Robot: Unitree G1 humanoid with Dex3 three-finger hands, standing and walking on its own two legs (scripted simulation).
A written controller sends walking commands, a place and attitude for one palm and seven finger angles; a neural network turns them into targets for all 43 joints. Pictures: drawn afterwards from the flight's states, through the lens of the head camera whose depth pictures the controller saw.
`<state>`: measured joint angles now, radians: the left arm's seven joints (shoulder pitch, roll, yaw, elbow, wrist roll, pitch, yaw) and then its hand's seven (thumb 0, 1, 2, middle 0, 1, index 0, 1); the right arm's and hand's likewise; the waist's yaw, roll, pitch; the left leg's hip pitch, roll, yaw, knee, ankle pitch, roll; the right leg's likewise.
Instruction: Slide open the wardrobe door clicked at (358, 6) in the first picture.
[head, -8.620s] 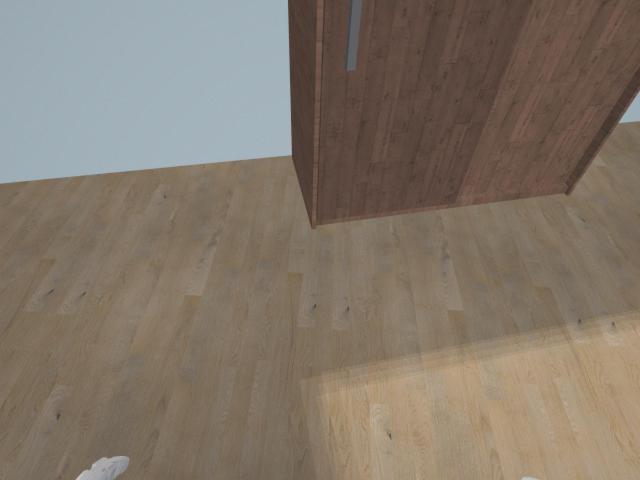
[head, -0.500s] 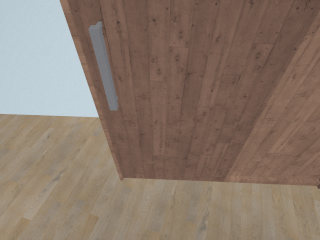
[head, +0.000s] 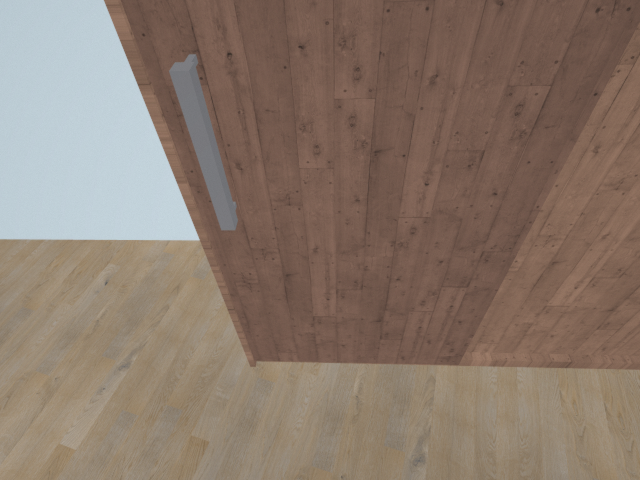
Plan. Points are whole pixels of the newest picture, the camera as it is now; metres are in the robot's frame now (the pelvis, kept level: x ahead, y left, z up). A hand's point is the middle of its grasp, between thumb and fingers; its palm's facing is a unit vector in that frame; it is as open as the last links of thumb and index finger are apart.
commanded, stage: look again from close up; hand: left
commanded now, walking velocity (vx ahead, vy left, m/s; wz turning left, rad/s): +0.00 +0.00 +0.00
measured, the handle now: (213, 152) +0.57 +0.21 +0.11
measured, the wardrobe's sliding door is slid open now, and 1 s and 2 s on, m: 0.00 0.00 0.00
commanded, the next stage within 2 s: shuffle to correct the standing spot in 0.64 s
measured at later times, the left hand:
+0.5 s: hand out of the picture +0.01 +0.15 -0.17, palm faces +0.04 -0.98 -0.19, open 7.3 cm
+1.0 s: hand out of the picture +0.01 +0.16 -0.18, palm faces +0.10 -0.98 -0.17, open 7.3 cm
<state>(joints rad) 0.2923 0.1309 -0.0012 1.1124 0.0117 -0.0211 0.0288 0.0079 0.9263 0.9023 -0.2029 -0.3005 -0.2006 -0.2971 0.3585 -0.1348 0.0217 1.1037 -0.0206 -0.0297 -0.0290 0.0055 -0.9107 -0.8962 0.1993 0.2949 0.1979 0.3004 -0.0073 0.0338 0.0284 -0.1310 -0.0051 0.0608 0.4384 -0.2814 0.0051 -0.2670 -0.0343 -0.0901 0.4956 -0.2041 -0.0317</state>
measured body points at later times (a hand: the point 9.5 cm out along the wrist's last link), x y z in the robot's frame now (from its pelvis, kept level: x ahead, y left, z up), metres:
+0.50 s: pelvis +0.01 -0.01 +0.00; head +0.02 -0.02 +0.45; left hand +0.01 +0.21 -0.15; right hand +0.01 -0.22 -0.16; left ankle -0.03 +0.12 -0.74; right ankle +0.04 -0.10 -0.74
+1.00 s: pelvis +0.03 +0.00 +0.00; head +0.04 +0.01 +0.45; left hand +0.01 +0.22 -0.17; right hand -0.01 -0.22 -0.16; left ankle -0.02 +0.11 -0.74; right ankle +0.04 -0.10 -0.74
